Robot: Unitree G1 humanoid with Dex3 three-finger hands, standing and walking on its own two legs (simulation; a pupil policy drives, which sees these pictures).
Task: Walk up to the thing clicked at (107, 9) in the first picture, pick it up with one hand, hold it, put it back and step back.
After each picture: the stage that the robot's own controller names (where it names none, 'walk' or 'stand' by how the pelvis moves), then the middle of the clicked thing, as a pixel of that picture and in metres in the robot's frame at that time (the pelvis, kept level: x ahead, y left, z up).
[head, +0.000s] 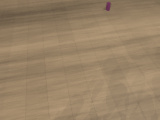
stand; (108, 6) +2.30 -0.49 -0.72
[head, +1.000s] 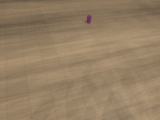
rise first; (88, 19) +2.22 -0.31 -0.73
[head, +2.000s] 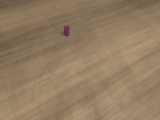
walk; (66, 31) +1.56 +0.06 -0.72
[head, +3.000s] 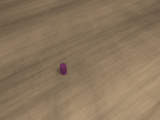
walk; (63, 69) +1.00 +0.12 -0.72
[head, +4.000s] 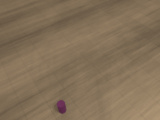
walk; (61, 107) +0.61 +0.17 -0.71
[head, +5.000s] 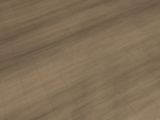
walk; out of the picture +0.43 +0.17 -0.71
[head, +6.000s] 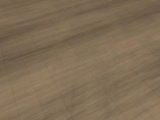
stand; out of the picture +0.38 +0.13 -0.72
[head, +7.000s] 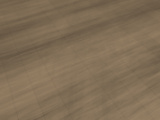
stand; out of the picture +0.39 +0.14 -0.73
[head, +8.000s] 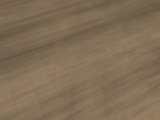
stand; out of the picture +0.38 +0.14 -0.73
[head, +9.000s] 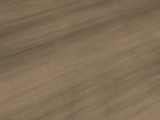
stand; out of the picture +0.37 +0.14 -0.73
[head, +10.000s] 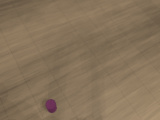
go down; (51, 106) +0.41 +0.15 -0.61
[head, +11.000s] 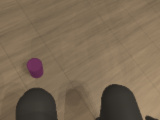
go down; (35, 68) +0.45 +0.20 -0.31
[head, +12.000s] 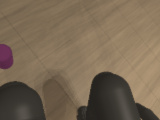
close in; (3, 57) +0.45 +0.23 -0.25
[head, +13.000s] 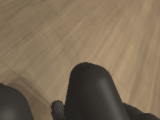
close; out of the picture +0.44 +0.25 -0.22
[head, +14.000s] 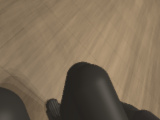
close; out of the picture +0.43 +0.26 -0.22
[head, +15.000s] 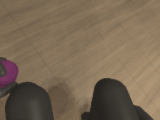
lift; (5, 76) +0.34 +0.25 -0.12
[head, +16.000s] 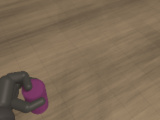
hold; (36, 97) +0.32 +0.16 +0.02
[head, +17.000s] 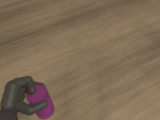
hold; (41, 102) +0.31 +0.15 -0.02
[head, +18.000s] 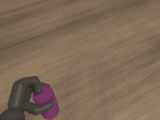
crouch; (46, 103) +0.31 +0.14 -0.02
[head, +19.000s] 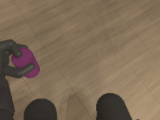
crouch; (27, 64) +0.42 +0.18 -0.10
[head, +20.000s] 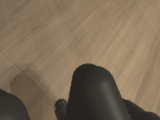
lower; out of the picture +0.42 +0.25 -0.24
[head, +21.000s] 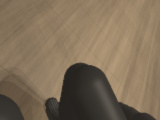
lower; out of the picture +0.41 +0.28 -0.24
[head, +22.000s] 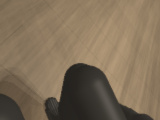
lower; out of the picture +0.41 +0.28 -0.24
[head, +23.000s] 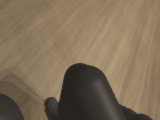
lower; out of the picture +0.41 +0.28 -0.24
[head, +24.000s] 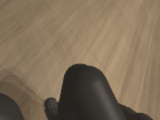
lower; out of the picture +0.41 +0.28 -0.24
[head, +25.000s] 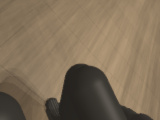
withdraw; out of the picture +0.42 +0.28 -0.24
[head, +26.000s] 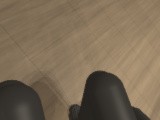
stand; out of the picture +0.43 +0.26 -0.25
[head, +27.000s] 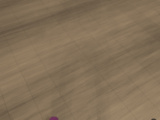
stand; out of the picture +0.40 +0.16 -0.62
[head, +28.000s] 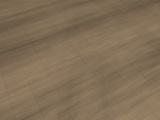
stand; out of the picture +0.40 +0.17 -0.67
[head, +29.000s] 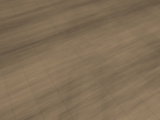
stand; out of the picture +0.39 +0.16 -0.67
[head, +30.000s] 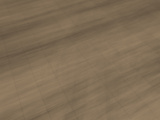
stand; out of the picture +0.41 +0.15 -0.72
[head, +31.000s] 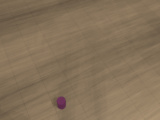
walk; (61, 103) +0.49 +0.10 -0.71
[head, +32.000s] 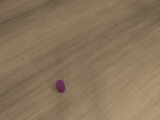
walk; (60, 86) +0.66 +0.19 -0.69
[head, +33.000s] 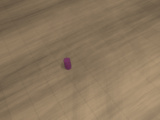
walk; (67, 63) +0.99 +0.21 -0.70
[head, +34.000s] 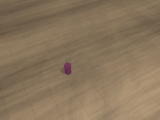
stand; (67, 68) +1.04 +0.14 -0.72
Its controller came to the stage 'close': yes
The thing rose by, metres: 0.71
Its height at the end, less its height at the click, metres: +0.00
